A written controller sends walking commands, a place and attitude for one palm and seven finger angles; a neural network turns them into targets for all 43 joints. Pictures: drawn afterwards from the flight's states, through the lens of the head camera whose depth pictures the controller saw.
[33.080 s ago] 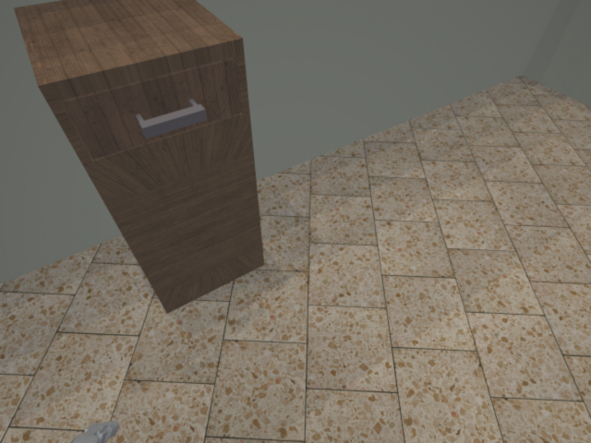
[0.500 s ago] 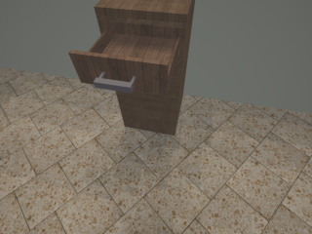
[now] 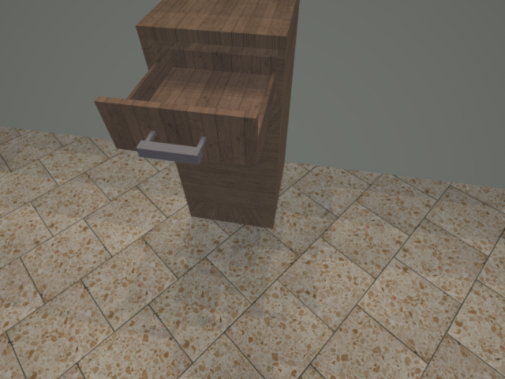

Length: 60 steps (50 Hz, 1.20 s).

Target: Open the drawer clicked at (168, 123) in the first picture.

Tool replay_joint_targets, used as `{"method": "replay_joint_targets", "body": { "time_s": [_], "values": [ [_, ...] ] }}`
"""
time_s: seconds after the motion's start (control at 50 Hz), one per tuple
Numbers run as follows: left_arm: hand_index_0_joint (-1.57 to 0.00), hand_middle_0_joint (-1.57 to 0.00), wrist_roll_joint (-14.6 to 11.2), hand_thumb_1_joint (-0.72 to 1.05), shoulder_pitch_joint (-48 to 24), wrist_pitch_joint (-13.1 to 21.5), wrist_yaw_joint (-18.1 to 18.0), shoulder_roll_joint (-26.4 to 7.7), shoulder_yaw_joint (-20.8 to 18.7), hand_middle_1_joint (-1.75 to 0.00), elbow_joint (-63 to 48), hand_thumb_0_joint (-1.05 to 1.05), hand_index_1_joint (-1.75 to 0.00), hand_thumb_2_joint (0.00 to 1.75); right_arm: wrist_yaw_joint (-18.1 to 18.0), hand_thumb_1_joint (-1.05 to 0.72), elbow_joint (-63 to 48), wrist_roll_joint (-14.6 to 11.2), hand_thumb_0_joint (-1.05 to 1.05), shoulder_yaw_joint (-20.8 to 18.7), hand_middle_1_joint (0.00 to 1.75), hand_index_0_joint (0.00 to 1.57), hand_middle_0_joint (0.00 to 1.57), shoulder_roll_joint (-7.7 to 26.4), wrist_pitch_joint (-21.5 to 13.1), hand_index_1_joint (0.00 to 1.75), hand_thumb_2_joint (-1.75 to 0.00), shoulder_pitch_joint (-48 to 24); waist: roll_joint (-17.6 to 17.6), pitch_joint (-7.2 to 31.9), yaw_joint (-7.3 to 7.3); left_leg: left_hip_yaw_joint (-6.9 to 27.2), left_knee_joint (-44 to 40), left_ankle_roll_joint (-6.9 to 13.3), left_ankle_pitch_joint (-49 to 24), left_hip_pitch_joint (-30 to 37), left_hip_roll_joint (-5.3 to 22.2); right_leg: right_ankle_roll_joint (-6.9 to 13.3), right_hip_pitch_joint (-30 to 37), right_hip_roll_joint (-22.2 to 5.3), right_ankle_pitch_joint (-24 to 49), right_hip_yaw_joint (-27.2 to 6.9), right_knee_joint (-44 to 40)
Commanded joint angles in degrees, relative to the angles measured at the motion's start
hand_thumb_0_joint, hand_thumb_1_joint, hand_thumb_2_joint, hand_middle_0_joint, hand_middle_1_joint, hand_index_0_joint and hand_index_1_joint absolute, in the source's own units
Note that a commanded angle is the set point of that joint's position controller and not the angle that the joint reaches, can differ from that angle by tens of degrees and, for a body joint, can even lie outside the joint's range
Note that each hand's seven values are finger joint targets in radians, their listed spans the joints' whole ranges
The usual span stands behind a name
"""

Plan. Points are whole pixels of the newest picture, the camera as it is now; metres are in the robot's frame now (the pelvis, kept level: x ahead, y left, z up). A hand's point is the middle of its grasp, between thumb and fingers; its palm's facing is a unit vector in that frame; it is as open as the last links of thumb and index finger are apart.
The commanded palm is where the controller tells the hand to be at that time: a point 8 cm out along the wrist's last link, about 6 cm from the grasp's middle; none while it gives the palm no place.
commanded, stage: let the arm hang, fingers relaxed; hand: left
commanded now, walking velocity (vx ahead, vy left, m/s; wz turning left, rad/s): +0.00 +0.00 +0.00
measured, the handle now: (173, 145) +0.57 +0.21 +0.02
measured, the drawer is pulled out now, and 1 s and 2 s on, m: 0.30 0.30 0.30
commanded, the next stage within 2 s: look to check the result in 0.02 s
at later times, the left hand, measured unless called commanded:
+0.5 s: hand out of the picture +0.05 +0.21 -0.17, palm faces +0.02 -0.96 -0.27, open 7.4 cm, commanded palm none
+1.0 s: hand out of the picture +0.10 +0.23 -0.16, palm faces -0.01 -0.95 -0.30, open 7.4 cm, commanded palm none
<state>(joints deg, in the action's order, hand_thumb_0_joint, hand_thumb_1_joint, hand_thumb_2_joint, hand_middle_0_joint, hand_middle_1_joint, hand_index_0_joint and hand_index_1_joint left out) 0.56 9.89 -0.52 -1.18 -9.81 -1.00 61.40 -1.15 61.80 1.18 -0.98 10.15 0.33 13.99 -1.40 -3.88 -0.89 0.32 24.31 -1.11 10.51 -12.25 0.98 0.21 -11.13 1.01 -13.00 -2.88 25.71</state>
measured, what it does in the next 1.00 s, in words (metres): stands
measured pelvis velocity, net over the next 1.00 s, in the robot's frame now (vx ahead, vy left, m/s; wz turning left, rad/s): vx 0.02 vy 0.00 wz -0.01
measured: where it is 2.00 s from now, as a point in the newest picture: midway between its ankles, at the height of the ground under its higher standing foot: outside the picture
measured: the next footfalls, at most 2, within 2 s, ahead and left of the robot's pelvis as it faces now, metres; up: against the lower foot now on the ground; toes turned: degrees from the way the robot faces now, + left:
none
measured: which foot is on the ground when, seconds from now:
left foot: down 0.00-1.00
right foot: down 0.00-1.00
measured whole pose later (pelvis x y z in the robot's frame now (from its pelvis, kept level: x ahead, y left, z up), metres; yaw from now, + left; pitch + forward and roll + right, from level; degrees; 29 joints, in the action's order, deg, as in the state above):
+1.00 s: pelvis +0.02 +0.00 +0.00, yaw -1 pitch -2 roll +0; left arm 0.6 6.6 -0.2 -0.7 -15.7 -2.1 62.7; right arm -1.0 62.5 1.0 -1.7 15.6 0.4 8.5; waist -0.9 -5.5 -0.6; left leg -0.2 21.3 -1.3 10.9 -8.7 1.5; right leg 0.4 -7.3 1.4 -12.5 -3.3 21.6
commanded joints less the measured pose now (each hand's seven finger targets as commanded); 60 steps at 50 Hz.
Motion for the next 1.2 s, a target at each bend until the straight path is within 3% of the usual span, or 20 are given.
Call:
{"method": "replay_joint_targets", "body": {
  "time_s": [0.0,0.14,0.64,1.0,1.18],
  "values": [
    [-0.20,-0.20,0.1,0.90,3.5,1.0,-0.7,-9.8,-2.3,-0.30,-1.4,0.00,-0.30,0.90,-0.5,-0.90,-1.9,-0.4,0.00,-1.8,0.30,0.20,0.20,6.7,-0.7,0.30,-0.90,2.8,0.9,2.6,0.43,3.1,-3.2,2.0,-5.8,2.8,4.2,2.3,-0.4,-5.1,8.1,-3.9,-5.0],
    [-0.20,-0.20,0.0,0.90,2.7,0.9,-0.7,-9.6,-2.3,-0.30,-0.9,0.00,-0.30,0.90,-0.6,-0.90,-1.3,-0.3,0.00,-1.9,0.30,0.20,0.20,6.7,-0.4,0.30,-0.90,2.3,1.0,1.9,0.10,2.8,-3.7,1.9,-4.7,3.7,4.3,2.3,-0.6,-5.1,7.1,-4.1,-6.0],
    [-0.20,-0.20,0.1,0.90,-0.6,1.2,-0.3,-13.5,-2.7,-0.30,-0.8,0.00,-0.30,0.90,-0.5,-0.90,-1.7,-0.3,0.00,-2.4,0.30,0.20,0.20,11.4,-0.4,0.30,-0.90,-2.3,0.5,1.4,0.02,3.2,-5.1,1.8,-3.9,5.2,4.9,2.3,0.1,-5.4,6.4,-4.7,-8.0],
    [-0.20,-0.20,0.1,0.90,-3.9,1.8,-0.1,-17.8,-3.3,-0.30,-2.1,0.00,-0.30,0.90,-0.4,-0.90,-2.5,-0.5,0.00,-3.0,0.30,0.20,0.20,16.2,-1.1,0.30,-0.90,-6.2,1.1,4.9,0.29,3.2,-5.3,1.9,-8.8,7.8,5.6,2.4,3.1,-5.9,12.8,-4.9,-7.4],
    [-0.20,-0.20,0.1,0.90,-5.7,1.7,0.2,-19.1,-3.0,-0.30,-2.2,0.00,-0.30,0.90,-0.1,-0.90,-2.6,-0.3,0.00,-2.9,0.30,0.20,0.20,18.0,-1.0,0.30,-0.90,-8.1,0.6,4.2,0.11,3.6,-6.5,1.7,-6.6,7.4,5.7,2.1,3.0,-6.0,10.0,-5.1,-8.5]
  ]
}}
